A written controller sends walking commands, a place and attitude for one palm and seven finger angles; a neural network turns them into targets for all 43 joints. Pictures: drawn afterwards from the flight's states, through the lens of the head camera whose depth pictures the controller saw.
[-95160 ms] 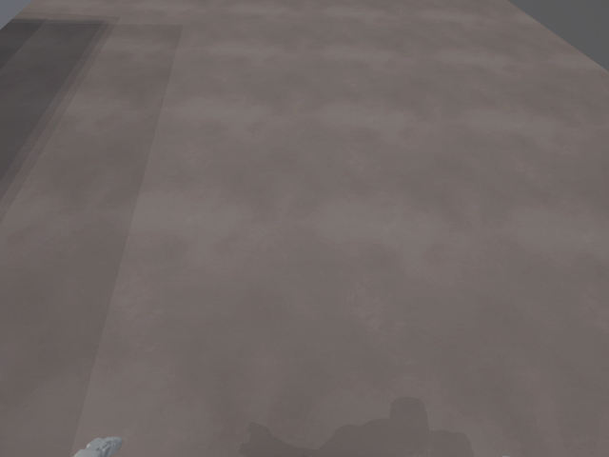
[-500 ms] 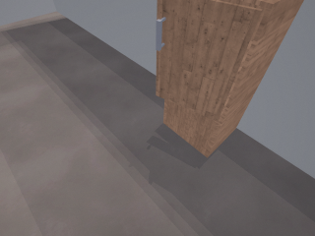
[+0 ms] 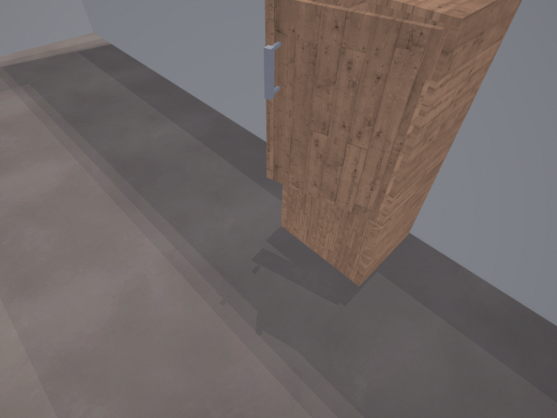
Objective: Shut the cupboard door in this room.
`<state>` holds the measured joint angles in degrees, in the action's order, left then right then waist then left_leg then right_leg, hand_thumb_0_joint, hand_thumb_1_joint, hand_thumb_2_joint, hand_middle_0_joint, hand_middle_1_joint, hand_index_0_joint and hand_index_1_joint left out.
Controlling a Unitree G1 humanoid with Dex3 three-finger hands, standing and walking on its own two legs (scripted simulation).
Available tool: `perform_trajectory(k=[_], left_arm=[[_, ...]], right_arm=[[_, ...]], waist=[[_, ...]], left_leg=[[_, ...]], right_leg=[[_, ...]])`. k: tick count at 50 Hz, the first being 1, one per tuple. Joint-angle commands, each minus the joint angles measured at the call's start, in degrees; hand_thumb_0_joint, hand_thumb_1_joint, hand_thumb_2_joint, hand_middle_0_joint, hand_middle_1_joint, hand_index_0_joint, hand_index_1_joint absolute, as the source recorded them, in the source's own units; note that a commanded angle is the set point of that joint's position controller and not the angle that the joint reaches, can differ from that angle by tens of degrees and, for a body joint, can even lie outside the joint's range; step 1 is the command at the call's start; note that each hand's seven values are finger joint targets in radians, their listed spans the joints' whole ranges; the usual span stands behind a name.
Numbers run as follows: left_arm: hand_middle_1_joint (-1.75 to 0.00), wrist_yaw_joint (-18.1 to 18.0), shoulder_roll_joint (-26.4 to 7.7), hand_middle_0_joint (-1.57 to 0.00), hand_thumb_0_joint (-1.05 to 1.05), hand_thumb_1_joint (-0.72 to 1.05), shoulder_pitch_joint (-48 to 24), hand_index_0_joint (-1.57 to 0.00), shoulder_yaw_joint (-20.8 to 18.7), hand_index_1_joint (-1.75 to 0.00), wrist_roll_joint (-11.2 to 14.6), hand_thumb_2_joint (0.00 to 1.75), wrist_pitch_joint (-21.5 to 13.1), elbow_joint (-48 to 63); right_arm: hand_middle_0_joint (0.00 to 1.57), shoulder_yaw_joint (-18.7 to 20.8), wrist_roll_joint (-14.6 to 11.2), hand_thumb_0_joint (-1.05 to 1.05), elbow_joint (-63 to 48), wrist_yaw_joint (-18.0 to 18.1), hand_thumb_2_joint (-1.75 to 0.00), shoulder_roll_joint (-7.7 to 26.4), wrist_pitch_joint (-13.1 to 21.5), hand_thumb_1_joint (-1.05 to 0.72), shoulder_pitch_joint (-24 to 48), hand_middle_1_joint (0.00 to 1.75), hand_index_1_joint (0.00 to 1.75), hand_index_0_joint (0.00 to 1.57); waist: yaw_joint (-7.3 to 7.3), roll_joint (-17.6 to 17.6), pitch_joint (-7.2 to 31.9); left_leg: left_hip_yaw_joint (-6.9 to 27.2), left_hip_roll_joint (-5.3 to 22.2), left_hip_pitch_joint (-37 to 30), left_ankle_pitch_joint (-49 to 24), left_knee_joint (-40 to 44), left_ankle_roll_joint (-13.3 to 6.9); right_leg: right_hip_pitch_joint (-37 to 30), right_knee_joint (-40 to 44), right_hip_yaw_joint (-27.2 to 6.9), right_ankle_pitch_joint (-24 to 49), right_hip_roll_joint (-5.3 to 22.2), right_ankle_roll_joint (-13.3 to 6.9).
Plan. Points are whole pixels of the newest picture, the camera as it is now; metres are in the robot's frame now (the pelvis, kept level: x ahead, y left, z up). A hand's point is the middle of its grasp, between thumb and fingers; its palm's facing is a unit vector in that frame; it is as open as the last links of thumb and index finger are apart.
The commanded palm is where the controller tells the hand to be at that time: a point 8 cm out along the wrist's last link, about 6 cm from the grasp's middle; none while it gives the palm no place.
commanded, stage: look to check the result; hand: left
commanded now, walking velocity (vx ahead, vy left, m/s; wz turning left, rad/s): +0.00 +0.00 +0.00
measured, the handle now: (273, 71) +0.93 +0.06 +0.06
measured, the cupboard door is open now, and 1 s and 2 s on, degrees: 15 15 15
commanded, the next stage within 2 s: walk to a spot facing it in 0.56 s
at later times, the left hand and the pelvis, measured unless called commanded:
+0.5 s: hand out of the picture +0.03 +0.18 -0.17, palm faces +0.00 -0.97 -0.24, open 7.4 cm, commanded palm none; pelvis +0.02 -0.01 +0.00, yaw +0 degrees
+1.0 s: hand out of the picture +0.03 +0.18 -0.19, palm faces +0.16 -0.96 -0.23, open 7.4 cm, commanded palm none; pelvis +0.02 -0.01 -0.02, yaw +9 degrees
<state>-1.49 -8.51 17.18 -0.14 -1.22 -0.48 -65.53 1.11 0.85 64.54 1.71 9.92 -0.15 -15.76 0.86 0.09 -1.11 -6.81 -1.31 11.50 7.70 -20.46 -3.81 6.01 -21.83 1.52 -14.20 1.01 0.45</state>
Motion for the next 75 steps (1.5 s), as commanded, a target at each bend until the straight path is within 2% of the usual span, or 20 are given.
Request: perform_trajectory(k=[1, 32, 38, 43, 47, 49, 51, 52, 53, 54, 56, 57, 60, 64, 68, 71, 72, 73, 74, 75], left_arm=[[-0.30, -0.48, -7.94, -0.20, 0.00, 0.90, 3.06, -0.20, -1.09, -0.30, 0.32, 0.90, -0.44, 0.58], [-0.30, -0.25, -12.61, -0.20, 0.00, 0.90, -2.16, -0.20, -1.42, -0.30, 0.40, 0.90, -1.08, 0.96], [-0.30, -0.87, -9.94, -0.20, 0.00, 0.90, -0.48, -0.20, -1.45, -0.30, 0.60, 0.90, 0.14, 1.44], [-0.30, -1.20, -12.75, -0.20, 0.00, 0.90, 0.06, -0.20, -3.64, -0.30, 0.34, 0.90, 1.14, 4.62], [-0.30, -1.62, -13.84, -0.20, 0.00, 0.90, -1.31, -0.20, -4.82, -0.30, -0.66, 0.90, 1.21, 8.27], [-0.30, -1.51, -14.71, -0.20, 0.00, 0.90, -3.86, -0.20, -5.46, -0.30, -0.85, 0.90, 1.00, 10.08], [-0.30, -1.15, -15.08, -0.20, 0.00, 0.90, -4.11, -0.20, -5.56, -0.30, -0.27, 0.90, 1.08, 11.09], [-0.30, -0.86, -13.82, -0.20, 0.00, 0.90, -3.75, -0.20, -5.50, -0.30, 0.06, 0.90, 1.35, 11.58], [-0.30, -0.63, -10.14, -0.20, 0.00, 0.90, -1.79, -0.20, -4.89, -0.30, 0.73, 0.90, 1.75, 13.64], [-0.30, -0.86, -10.32, -0.20, 0.00, 0.90, -4.75, -0.20, -4.46, -0.30, 0.09, 0.90, 2.14, 15.84], [-0.30, -0.54, -10.11, -0.20, 0.00, 0.90, -9.35, -0.20, -5.19, -0.30, -0.15, 0.90, 2.88, 16.08], [-0.30, -0.12, -10.34, -0.20, 0.00, 0.90, -9.80, -0.20, -5.18, -0.30, -0.26, 0.90, 2.73, 16.00], [-0.30, 0.37, -9.13, -0.20, 0.00, 0.90, -7.16, -0.20, -4.96, -0.30, -0.19, 0.90, 2.20, 15.46], [-0.30, 0.25, -8.68, -0.20, 0.00, 0.90, -8.23, -0.20, -4.56, -0.30, -0.15, 0.90, 2.15, 16.97], [-0.30, -0.05, -9.21, -0.20, 0.00, 0.90, -7.13, -0.20, -4.47, -0.30, 0.02, 0.90, 2.30, 17.86], [-0.30, -0.29, -10.50, -0.20, 0.00, 0.90, -2.25, -0.20, -4.97, -0.30, 0.16, 0.90, 2.26, 17.05], [-0.30, -0.49, -12.45, -0.20, 0.00, 0.90, 0.48, -0.20, -5.31, -0.30, -0.01, 0.90, 1.80, 16.68], [-0.30, -0.86, -16.30, -0.20, 0.00, 0.90, 1.13, -0.20, -6.26, -0.30, -0.74, 0.90, 1.31, 17.22], [-0.30, -1.04, -19.30, -0.20, 0.00, 0.90, -2.33, -0.20, -6.34, -0.30, -1.17, 0.90, 1.33, 18.61], [-0.30, -1.16, -17.90, -0.20, 0.00, 0.90, -7.42, -0.20, -5.51, -0.30, -0.57, 0.90, 1.40, 19.80]], right_arm=[[0.20, 0.83, -0.24, 0.00, -1.22, 0.35, -0.90, 6.92, 0.54, -0.90, -2.44, 0.30, 0.30, 0.20], [0.20, 0.56, -0.33, 0.00, -1.33, 0.27, -0.90, 11.58, 0.89, -0.90, 3.34, 0.30, 0.30, 0.20], [0.20, 0.04, -0.15, 0.00, -1.76, -0.01, -0.90, 7.62, -0.23, -0.90, 1.52, 0.30, 0.30, 0.20], [0.20, 1.44, -0.05, 0.00, -4.91, -0.45, -0.90, 7.83, -1.55, -0.90, 2.34, 0.30, 0.30, 0.20], [0.20, 2.87, 0.09, 0.00, -9.48, -0.87, -0.90, 7.26, -2.82, -0.90, 5.08, 0.30, 0.30, 0.20], [0.20, 2.74, -0.12, 0.00, -10.69, -1.43, -0.90, 6.15, -2.73, -0.90, 4.60, 0.30, 0.30, 0.20], [0.20, 2.72, 0.26, 0.00, -10.43, -1.84, -0.90, 5.87, -2.48, -0.90, 0.58, 0.30, 0.30, 0.20], [0.20, 3.31, 0.55, 0.00, -9.97, -1.95, -0.90, 8.43, -2.03, -0.90, -3.51, 0.30, 0.30, 0.20], [0.20, 4.53, 1.10, 0.00, -10.17, -1.67, -0.90, 14.36, -1.56, -0.90, -6.68, 0.30, 0.30, 0.20], [0.20, 5.17, 1.00, 0.00, -9.68, -1.35, -0.90, 16.29, -2.07, -0.90, -8.14, 0.30, 0.30, 0.20], [0.20, 4.85, 1.17, 0.00, -11.49, -0.68, -0.90, 14.95, -1.82, -0.90, -3.44, 0.30, 0.30, 0.20], [0.20, 4.40, 1.22, 0.00, -12.34, -0.53, -0.90, 13.52, -1.58, -0.90, -1.34, 0.30, 0.30, 0.20], [0.20, 4.39, 1.08, 0.00, -13.16, -0.23, -0.90, 13.55, -1.04, -0.90, 0.34, 0.30, 0.30, 0.20], [0.20, 5.09, 1.07, 0.00, -13.06, -0.44, -0.90, 14.15, -1.38, -0.90, -0.84, 0.30, 0.30, 0.20], [0.20, 5.68, 1.21, 0.00, -14.21, -0.89, -0.90, 14.67, -2.20, -0.90, 1.40, 0.30, 0.30, 0.20], [0.20, 6.04, 0.87, 0.00, -15.65, -1.23, -0.90, 14.28, -2.79, -0.90, 4.76, 0.30, 0.30, 0.20], [0.20, 5.97, 0.40, 0.00, -16.16, -1.42, -0.90, 13.19, -2.89, -0.90, 5.61, 0.30, 0.30, 0.20], [0.20, 5.85, -0.13, 0.00, -16.79, -1.79, -0.90, 9.55, -3.03, -0.90, 4.80, 0.30, 0.30, 0.20], [0.20, 5.81, 0.23, 0.00, -17.60, -1.93, -0.90, 8.42, -2.83, -0.90, 4.92, 0.30, 0.30, 0.20], [0.20, 6.15, 1.17, 0.00, -17.18, -2.33, -0.90, 10.31, -3.20, -0.90, 3.39, 0.30, 0.30, 0.20]], waist=[[0.05, -0.29, -4.35], [-0.21, -0.73, -1.11], [-0.29, -1.07, -0.79], [-1.26, -4.29, -1.07], [-1.79, -8.43, -4.32], [-0.22, -6.46, -4.98], [1.57, -4.77, -1.93], [3.21, 2.86, 0.69], [3.36, 20.58, 3.00], [4.56, 15.32, 4.34], [3.07, 10.64, -0.55], [2.10, 6.41, -1.43], [0.87, 4.14, 2.65], [1.62, 4.99, 5.39], [0.92, 9.27, 4.83], [-1.62, 9.36, 3.98], [-3.08, 6.53, 4.65], [-3.24, -5.09, 3.91], [-2.98, -14.62, 0.32], [0.16, -8.25, -0.54]], left_leg=[[9.49, 7.59, -2.71, 3.88, 5.07, 1.42], [9.38, 8.71, -6.89, -7.66, 3.36, 1.77], [9.10, 7.66, -3.28, -11.02, -0.58, 2.53], [7.44, 4.36, 6.40, -7.45, -11.67, 3.48], [5.77, 4.20, 16.24, 22.64, -34.34, 4.78], [5.64, 5.83, 14.93, 21.78, -27.99, 4.99], [1.31, 3.45, 5.92, 8.50, -15.63, 4.59], [7.63, 6.53, -2.43, -7.64, -8.12, 2.30], [28.79, 19.88, -7.03, -28.29, -2.30, -5.53], [34.22, 23.75, -1.97, -14.21, 2.66, -9.29], [34.67, 19.56, 5.94, 12.63, 7.32, -5.97], [33.48, 17.89, 7.86, 15.67, 7.79, -5.36], [28.21, 14.83, 2.12, 6.20, 5.18, -5.52], [28.65, 13.54, -2.02, -0.73, 3.29, -6.14], [30.11, 11.51, 2.00, -0.64, 2.72, -5.11], [29.97, 7.94, 9.68, 5.91, 1.68, -2.72], [28.28, 5.17, 14.33, 8.07, -1.91, -0.65], [21.27, -1.20, 22.93, 17.19, -13.48, 3.46], [11.18, -6.37, 26.13, 23.94, -32.48, 6.50], [12.69, -2.51, 22.97, 22.97, -43.60, 5.62]], right_leg=[[7.03, 5.86, -4.96, 0.89, 4.78, -2.76], [1.64, 8.05, -4.80, 10.37, 5.89, -2.64], [0.12, 3.25, -2.02, 13.54, 7.23, -1.78], [-2.11, -0.44, -2.96, 17.57, 12.77, -5.94], [-0.93, 0.02, -5.20, 30.11, 23.01, -13.59], [-0.57, -4.21, -0.38, 32.99, 21.77, -11.27], [2.04, -12.13, 5.14, 31.25, 17.71, -6.35], [8.82, -21.88, 8.19, 21.12, 13.72, -2.14], [19.23, -35.20, 9.61, -12.60, 4.89, 2.59], [18.64, -42.11, 2.19, -26.07, 2.67, 1.32], [23.36, -45.82, -2.93, -16.49, 3.91, 0.95], [23.55, -45.25, -3.63, -12.23, 4.19, 1.13], [23.50, -38.80, -3.02, -9.45, 3.08, 2.28], [22.25, -31.48, -2.39, -10.45, 0.89, 2.74], [15.53, -22.60, -1.83, -10.02, -1.16, 2.29], [4.89, -10.62, -0.62, -5.29, -2.55, 1.66], [-2.05, -1.42, -2.36, -2.10, -0.89, 1.07], [-6.25, 7.80, -14.61, -10.60, 10.85, -2.94], [1.40, 12.97, -27.75, -13.38, 25.29, -9.73], [9.25, 10.57, -22.50, -10.48, 25.07, -11.07]])
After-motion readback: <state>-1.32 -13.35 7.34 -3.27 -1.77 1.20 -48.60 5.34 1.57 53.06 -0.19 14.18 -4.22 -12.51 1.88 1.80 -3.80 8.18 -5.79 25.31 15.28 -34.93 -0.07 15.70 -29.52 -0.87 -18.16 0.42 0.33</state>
